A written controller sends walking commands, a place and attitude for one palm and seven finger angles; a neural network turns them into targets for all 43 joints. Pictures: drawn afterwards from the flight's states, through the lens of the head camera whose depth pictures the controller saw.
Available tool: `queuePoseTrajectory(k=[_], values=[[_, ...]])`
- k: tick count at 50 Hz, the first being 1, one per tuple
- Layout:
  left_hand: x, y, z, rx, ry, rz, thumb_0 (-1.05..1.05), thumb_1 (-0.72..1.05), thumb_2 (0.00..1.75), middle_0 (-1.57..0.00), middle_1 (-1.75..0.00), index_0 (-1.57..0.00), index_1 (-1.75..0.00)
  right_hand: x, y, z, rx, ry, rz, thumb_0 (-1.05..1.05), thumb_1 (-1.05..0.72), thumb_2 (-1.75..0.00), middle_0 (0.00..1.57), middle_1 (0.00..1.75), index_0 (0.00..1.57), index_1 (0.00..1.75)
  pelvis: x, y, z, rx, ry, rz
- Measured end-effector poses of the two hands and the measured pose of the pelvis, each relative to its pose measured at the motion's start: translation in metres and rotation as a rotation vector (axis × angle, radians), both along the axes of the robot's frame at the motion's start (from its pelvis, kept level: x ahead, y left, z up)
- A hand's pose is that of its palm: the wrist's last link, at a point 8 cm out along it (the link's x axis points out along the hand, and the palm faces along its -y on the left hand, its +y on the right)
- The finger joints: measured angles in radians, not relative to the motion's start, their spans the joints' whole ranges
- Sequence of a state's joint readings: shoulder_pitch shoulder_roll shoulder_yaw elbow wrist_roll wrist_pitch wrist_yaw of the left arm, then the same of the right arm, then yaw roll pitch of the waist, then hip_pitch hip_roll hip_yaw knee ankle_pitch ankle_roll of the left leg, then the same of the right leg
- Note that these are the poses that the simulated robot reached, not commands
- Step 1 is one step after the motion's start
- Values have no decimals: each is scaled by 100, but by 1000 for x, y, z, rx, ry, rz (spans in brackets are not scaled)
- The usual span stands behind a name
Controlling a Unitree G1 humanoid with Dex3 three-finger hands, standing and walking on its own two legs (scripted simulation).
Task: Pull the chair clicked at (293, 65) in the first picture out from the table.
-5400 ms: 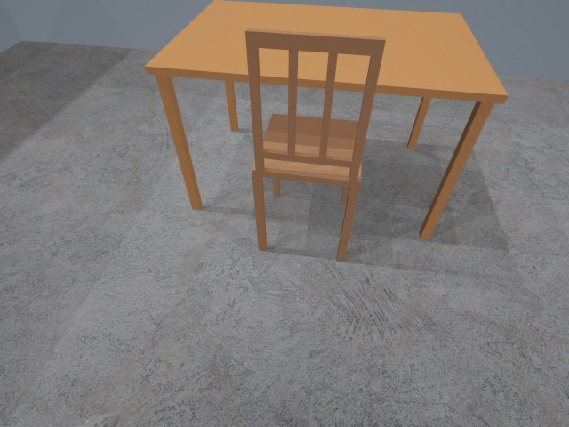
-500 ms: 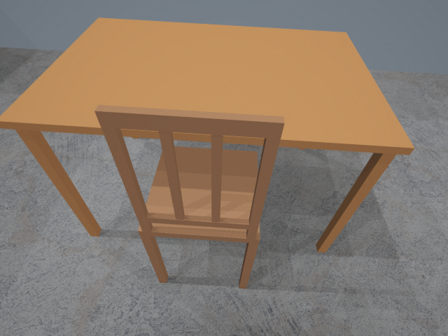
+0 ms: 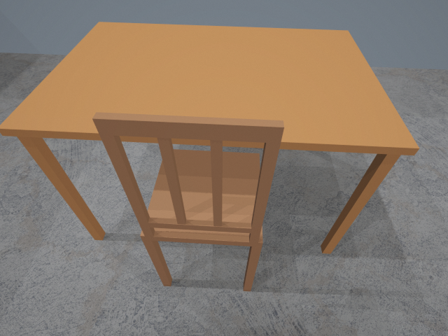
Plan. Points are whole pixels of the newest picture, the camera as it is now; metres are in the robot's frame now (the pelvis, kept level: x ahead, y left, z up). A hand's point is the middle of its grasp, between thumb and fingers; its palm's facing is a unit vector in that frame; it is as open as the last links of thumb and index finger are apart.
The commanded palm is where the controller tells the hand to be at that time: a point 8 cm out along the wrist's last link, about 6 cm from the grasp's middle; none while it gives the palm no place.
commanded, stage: look again from close up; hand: left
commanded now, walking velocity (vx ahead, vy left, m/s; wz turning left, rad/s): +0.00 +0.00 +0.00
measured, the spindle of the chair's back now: (174, 186) +0.45 +0.15 -0.05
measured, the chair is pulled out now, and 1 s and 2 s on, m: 0.00 0.00 0.00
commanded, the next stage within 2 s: shuffle to correct the standing spot in 0.56 s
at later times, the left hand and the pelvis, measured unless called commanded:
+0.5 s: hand out of the picture -0.04 +0.15 -0.17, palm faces +0.05 -0.98 -0.19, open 7.4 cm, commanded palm none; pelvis +0.00 -0.01 +0.00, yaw +1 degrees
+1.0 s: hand out of the picture -0.05 +0.18 -0.18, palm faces +0.11 -0.97 -0.22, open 7.4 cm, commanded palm none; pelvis +0.01 +0.02 -0.01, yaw +1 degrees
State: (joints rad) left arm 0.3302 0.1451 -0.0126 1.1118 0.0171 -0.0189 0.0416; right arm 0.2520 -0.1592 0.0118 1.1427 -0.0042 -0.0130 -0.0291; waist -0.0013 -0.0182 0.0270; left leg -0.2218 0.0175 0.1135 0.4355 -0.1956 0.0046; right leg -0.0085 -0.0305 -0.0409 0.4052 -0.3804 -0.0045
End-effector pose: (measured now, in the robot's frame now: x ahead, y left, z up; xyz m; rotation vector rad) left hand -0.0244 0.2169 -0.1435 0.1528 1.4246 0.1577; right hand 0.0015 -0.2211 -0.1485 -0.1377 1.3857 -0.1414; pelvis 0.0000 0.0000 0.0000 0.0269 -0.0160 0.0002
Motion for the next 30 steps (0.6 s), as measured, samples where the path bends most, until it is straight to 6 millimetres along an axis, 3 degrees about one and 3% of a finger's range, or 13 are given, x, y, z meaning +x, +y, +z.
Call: queuePoseTrajectory(k=[30], values=[[-25,-22,1,-17,47,45,0,90,90,-20,-30,-20,-30,0,-9,-1,5,20,19,1,-92,-90,20,30,20,30,1,-11,0,2,-8,20]])
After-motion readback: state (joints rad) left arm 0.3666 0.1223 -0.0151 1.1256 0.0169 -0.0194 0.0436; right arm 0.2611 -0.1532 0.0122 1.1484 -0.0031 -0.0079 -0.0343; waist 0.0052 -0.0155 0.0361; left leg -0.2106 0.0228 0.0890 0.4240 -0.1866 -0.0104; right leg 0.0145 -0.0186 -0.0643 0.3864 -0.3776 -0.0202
